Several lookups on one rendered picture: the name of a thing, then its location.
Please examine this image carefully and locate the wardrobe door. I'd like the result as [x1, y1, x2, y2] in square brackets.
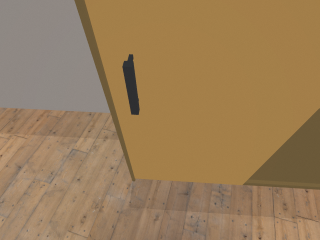
[248, 108, 320, 184]
[84, 0, 320, 185]

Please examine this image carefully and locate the handle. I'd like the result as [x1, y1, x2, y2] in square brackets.
[122, 54, 140, 115]

